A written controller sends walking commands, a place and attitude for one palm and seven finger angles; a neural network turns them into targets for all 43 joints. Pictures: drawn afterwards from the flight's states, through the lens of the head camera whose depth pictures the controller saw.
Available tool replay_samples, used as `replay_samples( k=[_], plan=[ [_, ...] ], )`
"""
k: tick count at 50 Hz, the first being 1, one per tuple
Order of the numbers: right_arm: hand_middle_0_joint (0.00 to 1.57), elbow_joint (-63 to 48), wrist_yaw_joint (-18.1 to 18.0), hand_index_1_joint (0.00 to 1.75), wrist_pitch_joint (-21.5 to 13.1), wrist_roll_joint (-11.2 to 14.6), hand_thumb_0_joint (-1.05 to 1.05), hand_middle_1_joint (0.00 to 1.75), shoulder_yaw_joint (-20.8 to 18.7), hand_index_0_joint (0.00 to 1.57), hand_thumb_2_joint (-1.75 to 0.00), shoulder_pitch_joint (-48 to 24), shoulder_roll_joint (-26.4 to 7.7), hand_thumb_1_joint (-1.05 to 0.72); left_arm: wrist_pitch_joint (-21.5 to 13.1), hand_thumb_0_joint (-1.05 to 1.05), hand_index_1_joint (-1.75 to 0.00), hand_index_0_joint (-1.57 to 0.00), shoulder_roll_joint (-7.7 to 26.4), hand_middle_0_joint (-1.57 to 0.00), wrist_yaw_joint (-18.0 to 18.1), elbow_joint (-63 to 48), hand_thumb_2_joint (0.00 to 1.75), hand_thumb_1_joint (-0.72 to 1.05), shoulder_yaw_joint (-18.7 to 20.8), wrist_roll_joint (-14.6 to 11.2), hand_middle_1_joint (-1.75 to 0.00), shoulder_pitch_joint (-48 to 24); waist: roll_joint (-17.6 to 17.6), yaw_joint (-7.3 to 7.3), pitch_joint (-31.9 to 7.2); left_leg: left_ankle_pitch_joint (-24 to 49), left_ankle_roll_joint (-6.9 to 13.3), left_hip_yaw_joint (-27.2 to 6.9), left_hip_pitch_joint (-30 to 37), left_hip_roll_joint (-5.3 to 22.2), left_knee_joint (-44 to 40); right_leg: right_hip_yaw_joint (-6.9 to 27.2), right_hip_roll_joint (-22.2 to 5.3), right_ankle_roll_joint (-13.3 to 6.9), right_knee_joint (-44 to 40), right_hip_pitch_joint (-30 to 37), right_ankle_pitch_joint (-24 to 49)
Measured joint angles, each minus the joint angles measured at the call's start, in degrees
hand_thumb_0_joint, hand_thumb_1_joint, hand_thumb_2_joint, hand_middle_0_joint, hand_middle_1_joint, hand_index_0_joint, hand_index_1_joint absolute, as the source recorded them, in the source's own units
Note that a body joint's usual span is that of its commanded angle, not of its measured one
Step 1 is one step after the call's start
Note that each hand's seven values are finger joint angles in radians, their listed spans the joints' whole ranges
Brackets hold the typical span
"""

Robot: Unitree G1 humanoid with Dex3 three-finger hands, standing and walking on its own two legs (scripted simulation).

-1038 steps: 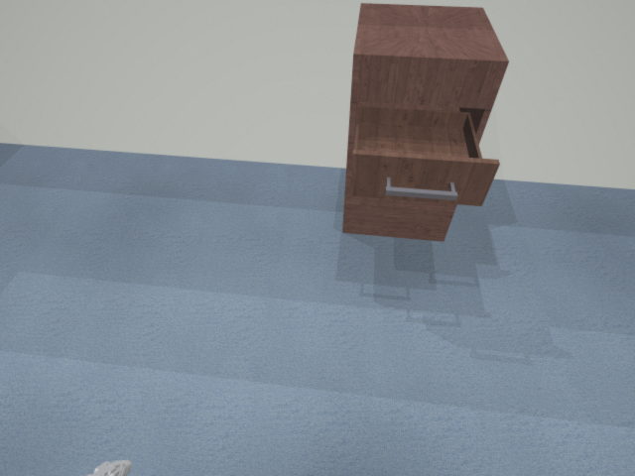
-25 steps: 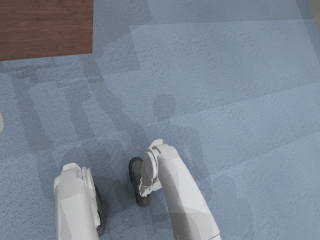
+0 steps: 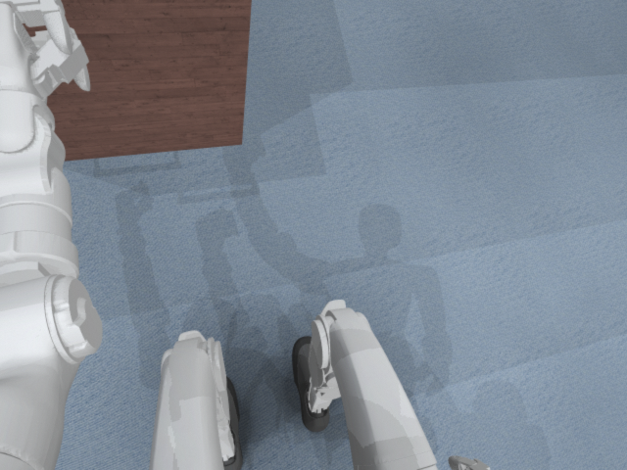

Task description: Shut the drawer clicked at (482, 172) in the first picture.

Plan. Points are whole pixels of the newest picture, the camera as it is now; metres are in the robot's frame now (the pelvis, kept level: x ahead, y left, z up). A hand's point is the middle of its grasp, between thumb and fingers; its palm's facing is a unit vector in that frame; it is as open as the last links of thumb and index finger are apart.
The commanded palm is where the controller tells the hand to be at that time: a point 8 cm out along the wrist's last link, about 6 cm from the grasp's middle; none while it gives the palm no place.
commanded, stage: draw the hand back to the body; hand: left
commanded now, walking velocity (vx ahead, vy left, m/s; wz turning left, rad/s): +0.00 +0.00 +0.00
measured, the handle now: out of the picture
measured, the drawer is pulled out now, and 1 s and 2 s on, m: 0.00 0.00 0.00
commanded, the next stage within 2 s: step back with the hand held close in 1.44 s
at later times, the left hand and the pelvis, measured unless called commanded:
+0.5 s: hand out of the picture +0.42 +0.21 +0.17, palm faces +0.15 -0.99 -0.05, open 3.3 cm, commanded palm +0.39 +0.24 +0.16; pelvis +0.04 -0.01 +0.13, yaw +5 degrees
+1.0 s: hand out of the picture +0.32 +0.23 +0.31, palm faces +0.32 -0.89 -0.33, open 3.3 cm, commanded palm +0.26 +0.28 +0.33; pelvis +0.09 +0.00 +0.22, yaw +5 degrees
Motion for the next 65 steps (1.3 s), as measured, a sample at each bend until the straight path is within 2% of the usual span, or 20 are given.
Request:
replay_samples(
  k=[5,9,13,17,19,22,26,29,33,38,41,44,51,59,65],
  plan=[
    [0.20,0.03,-0.36,0.29,-0.12,-0.11,0.00,0.30,-1.15,0.20,-0.90,-2.74,-0.45,-0.90,-2.05,0.02,-1.60,-1.40,-1.81,-1.40,0.19,-0.02,0.90,0.90,-1.10,-0.61,-1.60,0.82,-0.41,1.14,-0.45,-0.48,-0.61,-0.49,1.38,-0.40,-0.67,-0.40,-0.30,-0.48,-0.16,1.37,-1.03],
    [0.20,-1.51,-0.30,0.29,0.88,1.04,0.00,0.30,-2.88,0.20,-0.90,-4.12,-0.34,-0.90,-1.21,0.02,-1.60,-1.39,-4.21,-1.39,-0.67,-12.26,0.90,0.90,-1.45,-2.45,-1.60,8.95,0.24,2.66,-0.36,-0.49,-1.11,-0.48,4.21,-0.18,-2.80,-0.28,0.09,-0.70,-2.10,4.01,-1.12],
    [0.19,-2.54,-0.51,0.29,1.31,3.60,0.00,0.30,-3.41,0.20,-0.90,-4.91,0.27,-0.90,2.88,0.02,-1.60,-1.39,-7.92,-1.39,-1.78,-25.04,0.90,0.90,-4.87,-6.16,-1.60,20.83,0.28,5.88,0.59,0.92,-1.11,0.43,12.20,-0.05,-9.39,0.79,0.62,-0.60,-7.83,11.40,0.03],
    [0.20,-2.35,-1.88,0.29,-0.56,5.64,0.00,0.30,-2.52,0.20,-0.90,-5.35,0.94,-0.90,7.03,0.02,-1.60,-1.39,-11.31,-1.39,-1.18,-30.52,0.90,0.90,-7.91,-9.23,-1.60,30.46,-0.21,8.49,-0.08,3.50,-1.57,0.77,21.50,-0.48,-17.73,1.34,0.63,-0.61,-15.22,20.54,1.76],
    [0.20,-2.06,-2.79,0.29,-2.25,6.08,0.00,0.30,-2.36,0.20,-0.90,-5.40,1.31,-0.90,7.12,0.02,-1.60,-1.40,-12.55,-1.39,-0.22,-31.84,0.90,0.90,-8.74,-10.39,-1.60,34.20,-0.52,9.35,-1.01,4.60,-1.85,0.58,25.83,-0.71,-21.36,1.25,0.59,-0.68,-18.58,24.97,2.46],
    [0.20,-1.41,-3.95,0.29,-4.78,6.23,0.00,0.30,-2.52,0.20,-0.90,-5.45,1.50,-0.90,4.81,0.02,-1.60,-1.40,-13.70,-1.40,0.42,-32.00,0.90,0.90,-10.16,-11.35,-1.60,37.86,-1.15,10.37,-2.36,5.68,-2.17,0.16,31.87,-1.03,-25.58,0.95,0.49,-0.82,-22.55,31.19,3.06],
    [0.20,-1.40,-4.86,0.29,-6.56,6.29,0.00,0.30,-3.04,0.20,-0.90,-5.61,0.72,-0.90,2.27,0.02,-1.60,-1.40,-14.03,-1.40,-1.28,-30.05,0.90,0.90,-12.65,-11.15,-1.60,40.23,-1.51,11.10,-3.21,6.36,-2.33,-0.39,38.54,-1.29,-29.24,0.52,0.44,-0.88,-26.22,38.19,3.42],
    [0.20,-2.47,-5.39,0.29,-6.64,6.68,0.01,0.30,-3.42,0.20,-0.90,-5.69,-0.03,-0.90,2.71,0.02,-1.60,-1.40,-14.17,-1.40,-3.41,-30.04,0.90,0.90,-14.07,-11.59,-1.60,43.03,-1.56,11.23,-2.61,6.84,-2.21,-0.15,43.30,-1.29,-31.90,0.82,0.59,-0.74,-28.80,42.86,3.91],
    [0.20,-4.76,-7.09,0.29,-3.52,7.30,0.01,0.30,-4.22,0.20,-0.90,-4.86,0.75,-0.90,9.91,0.02,-1.60,-1.40,-13.95,-1.39,2.14,-36.32,0.90,0.90,-17.19,-7.23,-1.60,51.94,-2.19,11.48,-0.40,8.89,-1.80,1.70,53.36,-1.60,-39.56,2.78,0.61,-0.24,-34.94,51.80,5.64],
    [0.20,-5.68,-9.76,0.29,-3.31,7.22,0.01,0.30,-3.30,0.20,-0.90,-2.32,1.18,-0.90,16.18,0.02,-1.60,-1.39,-13.56,-1.39,9.01,-45.28,0.90,0.90,-19.31,-4.97,-1.60,62.58,-1.16,12.51,0.83,11.69,-1.68,2.37,64.97,-2.10,-49.26,3.66,0.55,0.25,-43.74,63.01,7.94],
    [0.20,-4.34,-10.85,0.29,-4.60,7.09,0.01,0.30,-2.61,0.20,-0.90,-1.94,1.49,-0.90,18.00,0.02,-1.60,-1.40,-12.59,-1.40,11.51,-49.09,0.90,0.90,-18.80,-4.59,-1.60,64.62,-0.71,13.55,1.90,12.83,-1.63,2.15,70.54,-2.35,-53.33,3.54,0.47,0.38,-47.61,68.64,8.81],
    [0.20,-2.87,-11.01,0.29,-6.36,7.03,0.01,0.30,-2.20,0.20,-0.90,-2.15,1.67,-0.90,18.92,0.02,-1.60,-1.39,-12.26,-1.39,12.54,-53.51,0.90,0.90,-17.95,-4.69,-1.60,66.62,0.10,14.39,2.75,13.89,-1.62,1.99,75.52,-2.52,-57.04,3.46,0.44,0.51,-51.22,73.68,9.70],
    [0.20,-1.14,-9.95,0.29,-9.68,6.53,0.01,0.30,-1.90,0.20,-0.90,-3.70,2.29,-0.90,19.16,0.02,-1.60,-1.39,-13.17,-1.39,11.04,-66.70,0.90,0.90,-16.96,-5.58,-1.60,77.59,1.49,15.41,3.91,16.22,-1.60,2.55,85.75,-2.64,-65.28,4.17,0.66,0.79,-58.53,83.33,11.69],
    [0.20,-0.16,-9.31,0.29,-12.98,5.48,0.01,0.30,-2.49,0.20,-0.90,-4.68,2.23,-0.90,19.83,0.02,-1.60,-1.40,-11.26,-1.40,10.57,-78.87,0.90,0.90,-11.33,-5.87,-1.60,86.31,1.38,17.74,5.38,18.15,-2.09,2.01,92.05,-2.23,-70.38,3.70,1.23,0.39,-63.89,89.92,13.55],
    [0.20,1.18,-8.84,0.29,-15.16,5.04,0.01,0.30,-3.06,0.20,-0.90,-5.19,1.97,-0.90,17.68,0.02,-1.60,-1.40,-10.24,-1.40,10.84,-87.14,0.90,0.90,-6.72,-5.98,-1.60,89.63,2.18,19.16,5.50,19.12,-2.24,1.87,94.58,-2.12,-72.25,3.57,1.41,0.21,-65.82,92.51,14.50]
  ],
)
